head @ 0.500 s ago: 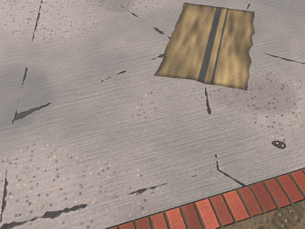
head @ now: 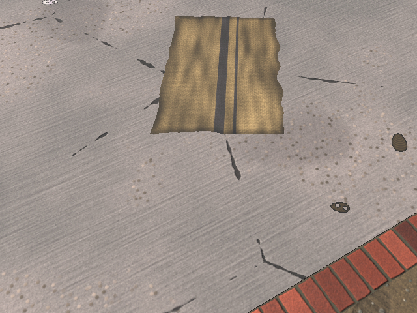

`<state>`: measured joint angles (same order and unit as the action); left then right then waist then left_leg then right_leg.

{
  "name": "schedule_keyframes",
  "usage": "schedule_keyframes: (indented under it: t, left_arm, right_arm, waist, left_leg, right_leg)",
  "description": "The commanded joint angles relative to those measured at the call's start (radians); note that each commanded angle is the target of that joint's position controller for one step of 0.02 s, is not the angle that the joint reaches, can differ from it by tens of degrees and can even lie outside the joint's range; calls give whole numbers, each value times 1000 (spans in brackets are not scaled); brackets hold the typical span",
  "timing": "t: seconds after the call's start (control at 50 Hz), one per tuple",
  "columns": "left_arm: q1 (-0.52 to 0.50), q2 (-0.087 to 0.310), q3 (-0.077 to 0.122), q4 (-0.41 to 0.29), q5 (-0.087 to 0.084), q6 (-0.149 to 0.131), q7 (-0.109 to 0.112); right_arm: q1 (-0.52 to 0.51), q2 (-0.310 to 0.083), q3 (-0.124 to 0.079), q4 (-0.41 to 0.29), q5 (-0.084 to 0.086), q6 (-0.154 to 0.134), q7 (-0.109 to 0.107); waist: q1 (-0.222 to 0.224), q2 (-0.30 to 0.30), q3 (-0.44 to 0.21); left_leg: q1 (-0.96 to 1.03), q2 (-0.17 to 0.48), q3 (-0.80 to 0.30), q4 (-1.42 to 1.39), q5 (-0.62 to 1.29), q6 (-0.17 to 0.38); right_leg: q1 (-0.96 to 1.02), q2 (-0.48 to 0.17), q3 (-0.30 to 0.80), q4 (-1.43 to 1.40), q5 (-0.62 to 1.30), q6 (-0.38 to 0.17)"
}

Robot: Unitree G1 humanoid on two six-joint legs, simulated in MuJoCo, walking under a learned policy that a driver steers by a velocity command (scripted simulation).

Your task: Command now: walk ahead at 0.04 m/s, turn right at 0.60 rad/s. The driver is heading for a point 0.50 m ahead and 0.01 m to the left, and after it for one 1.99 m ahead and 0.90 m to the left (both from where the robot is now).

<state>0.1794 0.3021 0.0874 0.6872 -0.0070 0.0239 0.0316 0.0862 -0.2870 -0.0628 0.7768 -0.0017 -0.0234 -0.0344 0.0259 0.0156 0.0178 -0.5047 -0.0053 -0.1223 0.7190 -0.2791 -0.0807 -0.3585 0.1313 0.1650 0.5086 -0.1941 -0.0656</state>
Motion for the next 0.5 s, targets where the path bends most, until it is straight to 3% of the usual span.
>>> schedule_keyframes:
  t: [0.02,0.04,0.06,0.08,0.1,0.12,0.14,0.16,0.18,0.22,0.3,0.38,0.42,0.46,0.48,0.5]
  left_arm:
    - [-24,147,34,-82,-5,0,5]
    - [-44,142,30,-92,-13,5,7]
    - [-38,121,24,-102,-14,10,11]
    - [15,56,6,-107,-1,12,10]
    - [20,84,13,-148,-6,1,4]
    - [34,157,30,-137,2,-13,-4]
    - [15,181,41,-120,-7,-13,-10]
    - [12,161,40,-107,-8,-6,-10]
    - [-3,141,34,-112,-2,-4,-14]
    - [-25,81,15,-122,-8,-16,-30]
    - [-81,28,-12,-138,-4,-52,-44]
    - [-98,44,-14,-139,-13,-72,-56]
    - [-41,50,-9,-119,-17,-78,-59]
    - [111,88,14,-73,-20,-73,-46]
    - [253,160,32,-56,-5,-72,-31]
    - [307,282,58,-50,4,-71,-34]
  right_arm:
    - [11,-104,-29,-72,6,-32,11]
    - [51,-107,-32,-62,7,-38,16]
    - [86,-135,-42,-54,1,-41,18]
    - [103,-199,-55,-63,-15,-34,13]
    - [129,-239,-64,-50,-45,-21,15]
    - [108,-195,-58,-73,-30,-23,13]
    - [92,-141,-47,-85,-17,-22,7]
    - [77,-127,-43,-90,-5,-20,3]
    - [87,-123,-40,-86,7,-20,-2]
    - [133,-128,-38,-76,1,-25,-4]
    - [167,-150,-45,-63,6,-42,13]
    - [203,-192,-55,-45,26,-45,37]
    - [197,-193,-53,-38,40,-38,46]
    - [199,-133,-29,-29,30,-42,51]
    - [164,-51,1,-58,5,-51,57]
    - [173,-30,8,-115,13,-77,51]
  waist:
    - [-27,-180,-142]
    - [-57,-177,-141]
    - [-65,-148,-146]
    - [-30,55,-195]
    - [-7,304,-146]
    - [-20,237,-131]
    - [-33,157,-107]
    - [-31,126,-77]
    - [-46,132,-53]
    - [-67,131,-30]
    - [-90,144,-29]
    - [-96,159,-10]
    - [-52,141,-11]
    - [29,98,-70]
    - [88,-87,-156]
    - [76,-336,-181]
  left_leg:
    - [76,-26,16,-136,-9,21]
    - [155,-22,30,-265,78,37]
    - [271,45,2,-354,205,63]
    - [422,263,-179,-376,319,145]
    - [463,411,-434,-423,359,323]
    - [462,439,-456,-437,190,363]
    - [452,369,-342,-440,9,311]
    - [442,304,-264,-452,-104,260]
    - [441,283,-239,-469,-143,247]
    - [404,246,-161,-512,-138,248]
    - [369,231,-61,-541,-55,259]
    - [307,252,-28,-519,-15,267]
    - [263,257,-20,-472,-22,254]
    - [151,209,36,-320,44,198]
    - [3,117,146,18,-37,125]
    - [-305,9,168,305,-271,86]
  right_leg:
    - [172,-253,317,-59,307,-143]
    - [159,-228,315,-29,306,-116]
    - [101,-186,292,23,204,-72]
    - [-34,-81,155,222,-177,-16]
    - [-286,35,-12,393,-481,29]
    - [-360,-61,-1,559,-419,55]
    - [-381,-98,-12,598,-317,66]
    - [-396,-115,-36,615,-255,82]
    - [-424,-126,-44,629,-210,95]
    - [-395,-129,-89,593,-154,102]
    - [-260,-152,-151,336,-91,91]
    - [-82,-141,-206,129,-102,63]
    - [59,-122,-228,-10,-22,34]
    - [330,-130,-188,-61,-13,-5]
    - [517,-337,77,-128,-45,-67]
    - [632,-527,467,-237,-215,-233]
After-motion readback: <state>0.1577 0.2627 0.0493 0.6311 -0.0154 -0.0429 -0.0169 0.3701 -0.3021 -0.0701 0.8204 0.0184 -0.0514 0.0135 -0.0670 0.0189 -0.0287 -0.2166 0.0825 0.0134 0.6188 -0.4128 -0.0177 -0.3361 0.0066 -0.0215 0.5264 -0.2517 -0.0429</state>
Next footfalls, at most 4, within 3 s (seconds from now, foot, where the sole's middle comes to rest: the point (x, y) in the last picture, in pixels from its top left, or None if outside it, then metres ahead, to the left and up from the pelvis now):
0.08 left None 0.10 0.14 -0.77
0.48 right None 0.14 -0.15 -0.77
0.94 left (224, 289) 0.52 0.02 -0.77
1.40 right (272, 227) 0.74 -0.15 -0.77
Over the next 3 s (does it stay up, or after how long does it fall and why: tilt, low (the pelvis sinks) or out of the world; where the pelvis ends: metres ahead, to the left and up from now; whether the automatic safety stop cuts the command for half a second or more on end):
stays up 0.83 0.11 -0.01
